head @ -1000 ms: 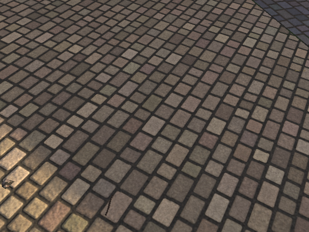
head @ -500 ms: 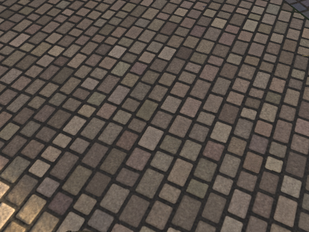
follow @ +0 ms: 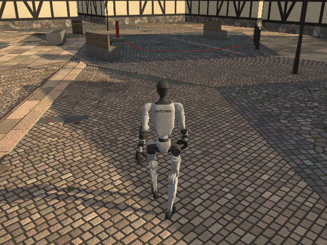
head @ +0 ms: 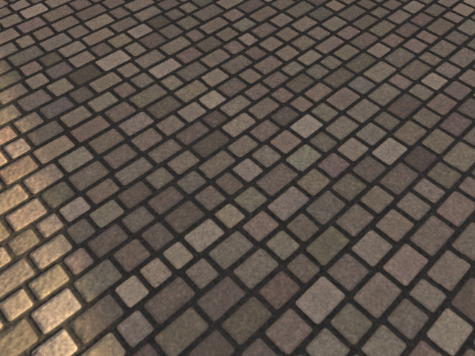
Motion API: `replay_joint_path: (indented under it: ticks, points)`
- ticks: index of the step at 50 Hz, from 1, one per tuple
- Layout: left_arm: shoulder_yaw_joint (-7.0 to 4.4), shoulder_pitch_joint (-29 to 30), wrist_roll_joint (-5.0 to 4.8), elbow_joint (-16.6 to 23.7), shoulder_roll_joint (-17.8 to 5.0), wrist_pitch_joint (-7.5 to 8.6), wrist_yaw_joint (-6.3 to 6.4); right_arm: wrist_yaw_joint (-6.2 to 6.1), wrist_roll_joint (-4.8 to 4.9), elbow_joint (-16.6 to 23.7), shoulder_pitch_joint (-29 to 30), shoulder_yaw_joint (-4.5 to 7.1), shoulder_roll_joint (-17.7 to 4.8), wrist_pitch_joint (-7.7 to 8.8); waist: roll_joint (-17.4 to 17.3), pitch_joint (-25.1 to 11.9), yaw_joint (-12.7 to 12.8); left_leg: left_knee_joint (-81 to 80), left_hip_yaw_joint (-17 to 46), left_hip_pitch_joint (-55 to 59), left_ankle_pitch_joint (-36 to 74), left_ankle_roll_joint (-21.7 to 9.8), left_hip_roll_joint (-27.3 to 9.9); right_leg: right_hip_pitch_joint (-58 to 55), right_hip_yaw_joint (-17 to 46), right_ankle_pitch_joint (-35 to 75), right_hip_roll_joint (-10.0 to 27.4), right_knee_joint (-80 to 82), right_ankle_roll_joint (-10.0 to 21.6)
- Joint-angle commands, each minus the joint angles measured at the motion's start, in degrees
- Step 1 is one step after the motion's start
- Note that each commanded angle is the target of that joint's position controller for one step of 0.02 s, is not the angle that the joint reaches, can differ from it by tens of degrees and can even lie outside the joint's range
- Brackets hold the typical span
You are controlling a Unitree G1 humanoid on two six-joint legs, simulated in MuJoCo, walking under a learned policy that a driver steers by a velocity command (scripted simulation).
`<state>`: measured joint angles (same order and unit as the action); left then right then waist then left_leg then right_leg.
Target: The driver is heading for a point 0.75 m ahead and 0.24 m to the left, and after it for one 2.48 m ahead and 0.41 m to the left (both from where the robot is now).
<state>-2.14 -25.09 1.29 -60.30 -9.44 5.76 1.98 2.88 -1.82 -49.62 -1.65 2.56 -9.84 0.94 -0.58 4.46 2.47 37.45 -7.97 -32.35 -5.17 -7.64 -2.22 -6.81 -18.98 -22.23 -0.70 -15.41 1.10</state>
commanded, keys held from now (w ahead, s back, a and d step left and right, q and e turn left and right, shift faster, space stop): w+q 1.00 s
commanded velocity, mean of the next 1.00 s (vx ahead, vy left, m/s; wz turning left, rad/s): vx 0.50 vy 0.00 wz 0.59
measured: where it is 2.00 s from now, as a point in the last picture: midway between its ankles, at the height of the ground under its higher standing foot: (175, 271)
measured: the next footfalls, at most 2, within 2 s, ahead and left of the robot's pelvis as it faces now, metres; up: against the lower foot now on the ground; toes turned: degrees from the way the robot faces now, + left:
left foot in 0.06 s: +0.19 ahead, +0.07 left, +0.00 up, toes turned +8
right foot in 0.62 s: +0.57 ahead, +0.00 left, +0.00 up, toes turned +23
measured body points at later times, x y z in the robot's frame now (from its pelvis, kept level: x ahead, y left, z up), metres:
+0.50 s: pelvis +0.28 +0.04 +0.01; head +0.31 +0.06 +0.46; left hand +0.43 +0.31 -0.09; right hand +0.31 -0.24 -0.11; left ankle +0.15 +0.06 -0.73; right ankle +0.49 -0.07 -0.68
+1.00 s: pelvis +0.54 +0.10 +0.01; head +0.57 +0.12 +0.46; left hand +0.38 +0.32 -0.11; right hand +0.83 +0.01 -0.09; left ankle +0.58 +0.29 -0.67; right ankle +0.53 -0.02 -0.73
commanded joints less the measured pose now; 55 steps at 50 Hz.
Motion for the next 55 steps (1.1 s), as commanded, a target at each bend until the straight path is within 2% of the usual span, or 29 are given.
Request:
replay_joint_path:
  ticks: [1,2,3,4,5,6,7,8,10,12,14,17,24,26,27,29,30,31,32,33,34,35,37,41,45,48,51,53,55]
  points:
    - [-2.32,-1.55,0.28,1.82,-10.88,-0.73,0.73,-0.39,-0.25,1.39,-5.94,1.65,-4.90,0.45,7.10,-3.09,-5.30,-1.45,-3.33,8.06,-8.33,-3.72,5.85,-1.15,2.75,68.84,16.70,-13.27,5.61]
    - [-2.64,-1.03,0.23,2.42,-11.75,-1.23,0.47,-0.63,-0.38,-0.25,-11.54,2.46,-6.37,0.76,6.92,-6.38,-7.45,-4.20,-2.74,14.83,-9.70,-5.12,7.52,0.65,2.79,66.46,16.83,-22.88,5.55]
    - [-2.78,0.33,0.02,3.58,-12.07,-1.48,-0.04,-1.19,-0.97,-2.65,-19.56,3.77,-9.03,1.21,3.76,-10.43,-11.62,-9.81,1.44,27.08,-9.00,-7.19,6.54,8.52,2.23,55.46,15.71,-37.39,3.95]
    - [-1.77,-0.35,-0.58,6.52,-6.73,-1.39,-0.74,-1.92,-1.44,-2.66,-21.98,5.40,-15.01,1.34,-5.91,-15.51,-10.26,-11.07,23.71,42.80,-13.40,-12.48,-9.51,28.34,2.96,15.30,10.05,-56.93,1.53]
    - [-2.04,3.20,-1.10,11.00,-7.40,-0.71,-1.72,-1.77,-0.20,-1.42,-21.44,5.91,-18.14,0.66,-9.46,-18.61,-8.69,-21.26,52.35,49.84,-13.66,-19.53,-18.39,45.54,13.82,-9.38,-1.39,-70.33,-0.50]
    - [-2.32,10.52,-0.70,12.54,-9.43,0.05,-2.03,-2.20,0.61,-1.99,-19.77,5.39,-16.41,0.21,-1.42,-10.59,-8.78,-23.31,43.31,45.17,-11.58,-16.57,-16.62,52.17,19.90,-2.66,3.36,-68.36,0.21]
    - [-2.03,10.95,-1.17,13.03,-9.00,0.86,-2.18,-2.53,1.07,-1.91,-16.97,4.71,-13.81,0.41,0.39,-5.78,-6.59,-24.04,36.48,37.89,-5.27,-14.05,-15.00,50.57,19.78,2.88,5.37,-63.30,0.45]
    - [-2.08,9.45,-0.87,11.87,-8.61,0.85,-1.94,-2.67,1.03,-1.48,-14.13,4.11,-11.53,0.86,3.79,-3.38,-3.63,-24.46,30.85,32.09,2.61,-11.16,-11.72,46.65,19.96,5.07,7.08,-58.12,0.24]
    - [-1.98,7.15,1.21,11.51,-7.71,-1.39,-2.10,-3.09,1.84,-1.01,-12.41,3.16,-9.31,2.05,2.45,-4.02,-0.77,-24.72,23.89,26.35,11.73,-9.02,-7.10,40.16,20.31,5.77,8.31,-52.95,-1.43]
    - [-1.93,8.25,1.61,12.52,-7.17,-3.08,-2.62,-3.04,2.35,-1.46,-14.63,3.17,-10.39,3.18,1.29,-4.35,-0.31,-24.62,21.64,25.00,17.60,-8.70,-5.01,40.08,19.30,6.47,8.02,-50.00,-2.94]
    - [-1.80,12.52,1.46,14.42,-7.22,-3.81,-2.88,-2.96,2.17,-1.62,-17.39,3.39,-11.73,3.38,-0.22,-3.58,-1.50,-25.10,21.12,24.52,18.40,-7.64,-3.83,42.63,18.42,10.25,7.79,-46.08,-3.89]
    - [-1.73,20.50,1.15,17.57,-8.18,-4.13,-2.98,-2.83,1.92,-1.80,-22.03,3.27,-11.81,3.08,-2.12,-2.08,-4.43,-25.62,22.90,27.23,17.69,-5.79,-3.52,47.68,18.20,15.87,7.07,-39.16,-4.31]
    - [-0.42,32.99,0.59,23.26,-8.38,-3.17,-3.69,-3.52,1.17,-1.40,-27.88,3.14,-12.64,2.72,-3.66,-1.05,-8.41,-21.93,26.63,36.22,21.67,-5.67,-4.33,49.81,18.42,20.77,3.05,-24.27,-2.76]
    - [-0.30,33.66,0.22,24.59,-9.21,-2.60,-3.69,-3.96,0.90,-0.92,-27.51,3.35,-13.52,2.76,-4.29,-0.87,-7.91,-20.41,28.25,37.08,23.97,-5.00,-5.35,46.37,19.03,20.25,2.14,-20.02,-1.52]
    - [-0.40,31.69,0.10,24.49,-9.88,-2.32,-3.57,-4.18,0.87,-0.45,-26.20,3.50,-14.11,2.82,-4.58,-1.09,-6.55,-19.37,28.62,36.18,25.50,-4.05,-5.52,42.09,19.39,19.40,1.57,-17.56,-0.77]
    - [-1.42,20.61,-0.17,21.46,-12.48,-1.67,-2.62,-3.89,0.80,0.86,-21.97,3.87,-15.77,3.15,-4.46,-5.35,-1.40,-10.69,27.34,31.81,37.13,-1.21,-3.60,25.19,18.59,15.10,-1.51,-14.61,1.26]
    - [-2.10,11.61,-0.14,19.16,-13.96,-1.03,-1.85,-3.28,1.15,1.23,-20.49,3.96,-16.13,3.50,-2.07,-10.19,3.14,0.37,25.18,28.45,36.37,0.08,-0.45,13.33,18.88,17.27,-0.54,-11.31,2.54]
    - [-2.96,2.86,1.33,18.72,-17.59,-0.60,-0.76,-2.63,1.74,2.96,-21.19,2.92,-12.16,3.92,2.79,-18.40,5.81,15.84,22.67,20.39,19.67,0.91,3.07,-0.39,30.26,6.31,11.08,-10.53,4.77]
    - [-3.95,3.77,2.67,19.48,-22.35,-1.07,-0.80,-2.81,3.93,4.36,-29.36,1.86,-6.36,3.47,18.04,-25.26,0.37,32.86,16.44,2.91,-26.63,2.85,12.38,-12.94,57.80,4.55,27.40,-4.91,11.78]
    - [-3.53,7.41,1.38,20.11,-17.80,-1.94,-1.23,-3.33,1.45,3.17,-28.25,2.27,-11.85,2.74,10.86,-20.98,-0.92,38.20,16.33,-2.48,-23.97,2.07,7.20,-6.59,63.32,-3.65,25.86,-1.73,12.00]
    - [-2.33,11.65,0.81,20.68,-12.83,-2.07,-1.28,-2.98,0.84,3.13,-24.11,2.54,-12.38,2.30,4.82,-11.69,-1.74,37.26,15.14,-2.77,-17.83,2.43,4.54,2.83,53.15,-4.06,23.40,-0.17,10.72]
    - [-1.62,13.48,0.84,20.32,-10.17,-1.94,-1.51,-2.51,0.69,3.51,-21.35,2.34,-11.62,2.06,1.55,-7.27,-2.11,34.61,14.21,-1.71,-14.44,2.84,2.55,8.95,44.52,1.70,20.24,1.10,9.44]
    - [-1.32,12.10,0.57,18.58,-9.67,-1.34,-1.42,-1.32,-0.18,4.00,-20.54,2.20,-10.35,0.84,5.65,-4.60,-3.28,31.68,13.24,0.96,-13.05,3.58,0.36,15.06,33.74,10.87,16.37,3.36,7.44]
    - [-1.78,8.80,-0.44,16.52,-10.65,0.70,-2.20,0.11,-0.32,6.54,-15.72,1.71,-8.91,-0.69,6.18,-3.85,-3.51,29.51,12.04,-3.13,-9.28,4.10,-1.22,15.01,24.96,21.72,16.45,6.07,8.22]
    - [-1.96,6.04,-0.25,14.98,-10.90,0.60,-2.26,0.92,-0.17,9.64,-7.68,1.11,-8.11,-0.59,5.25,-2.07,-2.31,21.78,10.44,-8.47,-1.69,5.16,-2.10,12.65,17.40,25.68,15.34,7.16,8.03]
    - [-2.10,4.99,-0.29,14.30,-11.56,0.44,-2.22,1.65,-0.02,11.53,-1.97,0.25,-6.84,-0.15,5.20,-1.08,-1.10,10.99,7.32,-5.59,4.36,4.91,-1.93,12.28,12.14,27.77,14.23,6.72,6.82]
    - [-2.48,2.62,-0.31,13.28,-13.12,0.03,-1.77,2.21,-0.26,13.53,2.93,-0.09,-6.84,-0.09,5.26,0.17,0.26,3.46,4.03,-3.30,2.86,3.60,-1.51,9.06,9.70,29.84,15.68,6.03,6.15]
    - [-2.13,0.18,-0.36,11.61,-12.90,-0.80,-1.58,1.75,-0.96,13.78,3.55,-0.35,-6.15,0.26,4.79,0.94,0.54,-1.49,2.80,0.20,-1.46,2.58,0.91,6.98,8.99,42.70,16.03,2.18,5.99]
    - [-2.00,-0.79,-0.51,10.12,-14.08,-1.57,-1.39,0.72,-1.58,11.64,-2.19,-0.18,-6.40,1.14,6.56,-2.54,-1.73,-5.58,2.21,8.57,-4.42,0.88,4.95,4.73,8.86,61.09,15.59,-6.76,5.24]
Velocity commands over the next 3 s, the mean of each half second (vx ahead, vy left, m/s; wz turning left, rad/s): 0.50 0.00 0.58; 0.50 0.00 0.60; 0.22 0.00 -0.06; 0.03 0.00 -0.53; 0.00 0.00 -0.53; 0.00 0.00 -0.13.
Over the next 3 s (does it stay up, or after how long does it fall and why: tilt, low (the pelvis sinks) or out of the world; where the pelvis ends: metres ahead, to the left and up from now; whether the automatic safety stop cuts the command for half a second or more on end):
stays up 0.63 0.22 0.01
